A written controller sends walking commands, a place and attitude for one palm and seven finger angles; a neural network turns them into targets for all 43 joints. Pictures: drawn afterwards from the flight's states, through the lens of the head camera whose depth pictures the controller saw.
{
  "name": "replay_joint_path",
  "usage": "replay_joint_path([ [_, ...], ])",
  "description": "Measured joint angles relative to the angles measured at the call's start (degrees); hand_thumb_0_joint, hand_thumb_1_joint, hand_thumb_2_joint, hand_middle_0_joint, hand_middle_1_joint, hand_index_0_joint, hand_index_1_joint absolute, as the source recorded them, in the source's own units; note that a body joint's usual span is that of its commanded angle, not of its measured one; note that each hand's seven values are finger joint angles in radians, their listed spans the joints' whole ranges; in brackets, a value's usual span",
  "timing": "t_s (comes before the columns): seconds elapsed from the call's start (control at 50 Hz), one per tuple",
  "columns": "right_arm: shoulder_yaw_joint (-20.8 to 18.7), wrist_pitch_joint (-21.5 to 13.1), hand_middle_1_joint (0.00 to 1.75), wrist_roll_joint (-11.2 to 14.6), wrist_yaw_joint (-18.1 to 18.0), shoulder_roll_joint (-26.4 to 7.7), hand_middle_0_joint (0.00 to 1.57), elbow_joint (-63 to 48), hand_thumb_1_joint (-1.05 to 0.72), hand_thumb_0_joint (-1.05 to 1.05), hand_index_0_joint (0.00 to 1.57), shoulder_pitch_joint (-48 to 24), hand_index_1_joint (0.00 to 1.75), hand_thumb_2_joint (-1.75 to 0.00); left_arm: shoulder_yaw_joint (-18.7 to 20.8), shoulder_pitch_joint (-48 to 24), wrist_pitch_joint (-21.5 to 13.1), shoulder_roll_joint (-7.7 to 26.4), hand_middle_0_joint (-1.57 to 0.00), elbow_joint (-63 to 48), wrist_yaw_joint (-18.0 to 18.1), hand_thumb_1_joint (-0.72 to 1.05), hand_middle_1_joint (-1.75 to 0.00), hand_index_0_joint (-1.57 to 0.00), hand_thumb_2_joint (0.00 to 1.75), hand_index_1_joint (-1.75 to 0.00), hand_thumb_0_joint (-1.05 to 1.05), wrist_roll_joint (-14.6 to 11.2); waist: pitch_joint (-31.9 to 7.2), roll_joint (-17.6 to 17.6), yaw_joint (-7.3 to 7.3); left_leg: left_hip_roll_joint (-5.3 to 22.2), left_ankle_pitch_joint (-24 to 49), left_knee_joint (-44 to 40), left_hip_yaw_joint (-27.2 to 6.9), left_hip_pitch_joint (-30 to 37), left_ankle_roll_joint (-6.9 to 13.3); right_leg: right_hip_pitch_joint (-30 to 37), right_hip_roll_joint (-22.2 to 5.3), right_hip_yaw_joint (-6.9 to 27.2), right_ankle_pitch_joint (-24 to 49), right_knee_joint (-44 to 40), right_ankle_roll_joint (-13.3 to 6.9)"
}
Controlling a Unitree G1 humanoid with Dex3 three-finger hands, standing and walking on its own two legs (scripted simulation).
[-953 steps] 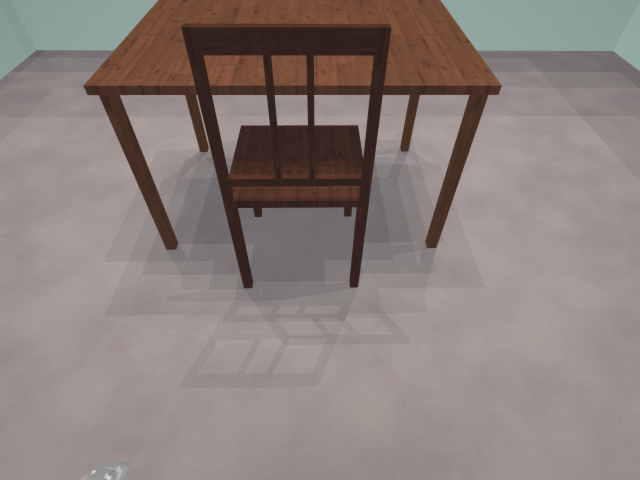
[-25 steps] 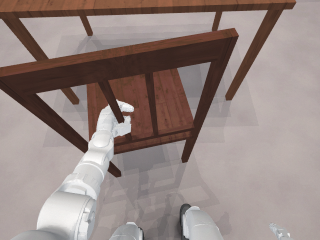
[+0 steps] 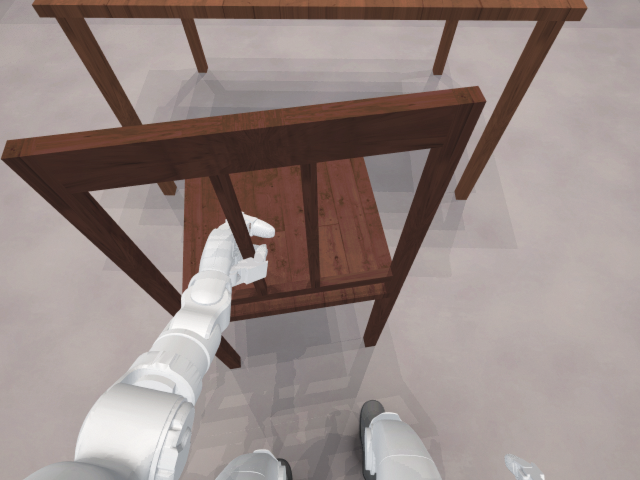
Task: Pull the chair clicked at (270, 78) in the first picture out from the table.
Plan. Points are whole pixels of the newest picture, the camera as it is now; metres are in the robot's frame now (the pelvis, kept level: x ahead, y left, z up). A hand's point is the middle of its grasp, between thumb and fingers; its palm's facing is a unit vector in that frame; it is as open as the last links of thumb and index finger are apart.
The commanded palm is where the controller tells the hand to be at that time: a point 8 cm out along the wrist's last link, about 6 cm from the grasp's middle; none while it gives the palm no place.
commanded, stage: step backward, pulling the chair out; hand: left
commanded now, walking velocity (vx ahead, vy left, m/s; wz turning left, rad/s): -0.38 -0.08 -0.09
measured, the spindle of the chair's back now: (245, 245) +0.42 +0.11 -0.04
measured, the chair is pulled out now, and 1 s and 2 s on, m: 0.40 0.56 0.60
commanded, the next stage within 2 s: stop walking, hand still on the chair in 0.74 s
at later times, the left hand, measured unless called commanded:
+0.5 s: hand (247, 311) +0.32 +0.10 -0.05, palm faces -0.10 -0.98 -0.16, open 5.0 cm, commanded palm +0.32 +0.15 -0.04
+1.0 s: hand (232, 382) +0.23 +0.11 -0.04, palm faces -0.07 -0.98 -0.16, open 5.0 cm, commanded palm +0.22 +0.16 -0.03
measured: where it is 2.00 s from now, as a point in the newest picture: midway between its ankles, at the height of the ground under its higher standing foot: outside the picture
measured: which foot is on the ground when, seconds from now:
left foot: down 0.00-0.66, up 0.68-0.82, down 0.84-1.00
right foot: up 0.00-0.12, down 0.14-0.44, up 0.46-0.54, down 0.56-1.00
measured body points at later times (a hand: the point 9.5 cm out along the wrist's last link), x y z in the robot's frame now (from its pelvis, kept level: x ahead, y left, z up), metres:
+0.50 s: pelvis -0.08 +0.02 +0.00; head +0.02 +0.01 +0.44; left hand +0.32 +0.15 -0.03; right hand -0.02 -0.27 -0.12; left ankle -0.04 +0.15 -0.72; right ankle -0.02 -0.12 -0.72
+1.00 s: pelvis -0.14 +0.02 +0.01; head -0.07 +0.01 +0.45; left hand +0.23 +0.16 -0.03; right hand -0.07 -0.26 -0.12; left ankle -0.12 +0.15 -0.72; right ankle -0.06 -0.11 -0.72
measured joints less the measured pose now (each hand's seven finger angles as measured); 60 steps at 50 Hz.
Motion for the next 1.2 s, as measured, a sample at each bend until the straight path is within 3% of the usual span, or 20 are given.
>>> replay_joint_path([
  [0.08,-1.0,0.2,0.30,-0.9,0.0,-0.2,0.20,-1.4,-0.91,0.01,0.20,2.7,0.30,-0.90,0.2,1.9,0.4,-0.3,-0.25,-0.7,-0.7,0.75,-1.19,-0.50,0.80,-1.45,0.03,-0.6,-0.5,2.5,0.37,2.0,-0.4,0.7,-0.2,-0.8,0.5,1.3,2.5,0.1,-13.4,12.2,-0.1],
  [0.16,-1.1,0.0,0.30,-1.0,1.6,1.3,0.20,0.0,-0.91,0.01,0.20,3.8,0.30,-0.90,1.2,1.8,-0.8,0.2,-0.27,0.8,-0.6,0.74,-1.19,-0.50,0.82,-1.45,0.03,0.1,-0.9,3.3,1.77,4.1,-0.5,2.3,-0.6,-2.1,-0.7,10.6,4.6,-0.2,-11.2,2.3,-1.0],
  [0.22,-0.8,-0.1,0.30,-0.9,2.1,1.3,0.20,0.5,-0.91,0.01,0.20,2.0,0.30,-0.90,2.8,0.4,-1.7,1.0,-0.28,2.2,-0.1,0.74,-1.18,-0.50,0.82,-1.45,0.03,-0.1,1.3,5.1,0.50,6.1,2.9,4.0,-2.1,-3.6,-1.6,11.3,6.6,-1.3,-7.7,-0.7,-1.7],
  [0.32,-1.0,-0.2,0.30,-0.2,1.0,-0.4,0.21,0.4,-0.91,0.01,0.21,0.5,0.30,-0.90,3.5,-1.2,0.0,1.4,-0.27,2.1,0.4,0.74,-1.17,-0.50,0.81,-1.45,0.03,0.3,1.0,3.1,-0.82,3.5,-6.2,6.8,-4.7,-5.1,-2.3,8.4,4.6,-0.6,-5.5,-0.7,-1.2],
  [0.4,-1.7,-0.1,0.30,-0.4,-0.2,-2.5,0.20,0.2,-0.91,0.01,0.20,-0.6,0.30,-0.90,2.3,-2.0,1.5,1.2,-0.26,0.8,0.4,0.74,-1.18,-0.50,0.80,-1.45,0.03,0.4,1.0,2.2,-1.95,3.1,4.2,-1.0,-3.5,-2.3,-1.7,6.2,2.6,-0.1,-4.6,0.5,0.4],
  [0.46,-2.4,0.4,0.30,-0.4,-0.1,-2.0,0.20,-1.8,-0.91,0.01,0.20,-0.3,0.30,-0.90,1.3,-1.7,2.0,1.8,-0.25,-0.1,0.2,0.75,-1.19,-0.50,0.79,-1.45,0.02,0.2,1.2,0.3,-0.82,2.5,3.5,-1.3,-1.4,-2.2,-0.9,5.4,2.0,1.7,-3.4,0.5,1.0],
  [0.54,-2.0,0.8,0.30,-1.0,1.1,0.0,0.20,-3.9,-0.91,0.01,0.20,1.8,0.30,-0.90,1.1,0.5,1.9,2.1,-0.24,-0.8,-0.5,0.75,-1.20,-0.50,0.79,-1.45,0.02,0.0,-0.2,0.6,0.60,3.7,2.9,0.1,-0.7,-3.4,-0.8,6.6,3.6,1.1,-15.0,7.0,0.0],
  [0.58,-1.5,0.7,0.30,-1.1,1.8,1.0,0.20,-3.8,-0.91,0.01,0.20,2.1,0.30,-0.90,1.8,1.4,1.3,2.2,-0.25,-0.7,-0.8,0.75,-1.20,-0.50,0.80,-1.45,0.02,-0.4,-0.4,1.8,1.39,5.1,2.8,0.9,-0.6,-3.9,-1.3,8.5,5.0,0.8,-13.4,5.1,-0.5],
  [0.62,-0.9,0.4,0.30,-1.0,2.4,1.6,0.20,-3.2,-0.91,0.01,0.20,1.9,0.30,-0.90,2.5,1.7,0.6,2.1,-0.25,0.0,-0.9,0.75,-1.19,-0.50,0.81,-1.45,0.02,-0.7,0.8,3.9,1.32,6.6,3.0,1.6,-1.5,-3.6,-1.9,10.4,6.3,-0.3,-7.4,1.8,-1.1],
  [0.66,-0.4,0.4,0.30,-0.6,2.5,2.1,0.20,-2.3,-0.91,0.01,0.20,1.9,0.30,-0.90,3.7,2.1,0.1,1.8,-0.26,1.0,-1.0,0.74,-1.18,-0.50,0.81,-1.45,0.03,-1.0,0.9,5.3,0.99,7.5,3.5,1.4,-2.3,-3.7,-2.3,11.2,7.2,-1.1,-6.6,0.1,-1.9],
  [0.76,0.0,0.1,0.30,0.1,1.7,1.5,0.21,-0.4,-0.91,0.01,0.21,2.1,0.30,-0.90,4.3,2.6,0.4,1.1,-0.26,2.1,-0.4,0.74,-1.16,-0.50,0.81,-1.45,0.03,-0.9,-0.9,4.0,0.47,3.9,-7.1,9.3,-3.8,-5.2,-1.9,9.0,5.3,-0.7,-6.4,0.7,-2.2],
  [0.86,-0.4,-0.2,0.30,0.0,0.4,-1.0,0.21,0.5,-0.91,0.01,0.21,1.9,0.30,-0.90,2.6,2.0,1.5,0.4,-0.25,2.1,-0.2,0.74,-1.17,-0.50,0.81,-1.45,0.03,-0.3,-2.3,2.6,-0.49,2.8,1.2,-0.3,-2.6,0.5,-1.3,6.6,2.8,-0.9,-6.5,3.0,-0.7],
  [0.9,-1.0,0.7,0.30,-0.4,0.5,-1.0,0.20,-1.4,-0.91,0.01,0.20,1.8,0.30,-0.90,2.2,3.5,2.7,0.8,-0.24,-1.0,-0.1,0.74,-1.17,-0.50,0.81,-1.45,0.02,-0.4,-1.6,1.2,-0.09,2.3,1.1,-1.0,-1.4,1.3,-1.0,6.9,2.3,0.1,-5.4,2.3,0.0],
  [1.02,-0.6,1.8,0.30,-0.5,1.3,0.5,0.20,-5.6,-0.91,0.01,0.20,3.3,0.30,-0.90,0.8,9.9,4.2,0.8,-0.25,-8.4,-0.3,0.75,-1.19,-0.50,0.80,-1.45,0.02,-0.2,-1.2,1.6,0.98,3.7,0.1,-0.3,-1.5,2.5,-1.4,9.1,3.6,-0.3,-4.3,0.5,-0.6],
  [1.2,0.3,2.2,0.30,-0.9,1.8,2.1,0.20,-4.3,-0.91,0.01,0.20,4.4,0.30,-0.90,0.3,20.1,2.8,-1.6,-0.25,-10.6,0.0,0.74,-1.18,-0.50,0.82,-1.45,0.03,-0.1,-6.6,3.3,2.12,4.3,-0.5,-3.3,-2.0,6.2,-1.6,12.2,4.1,-1.0,-6.0,-0.8,-1.7],
])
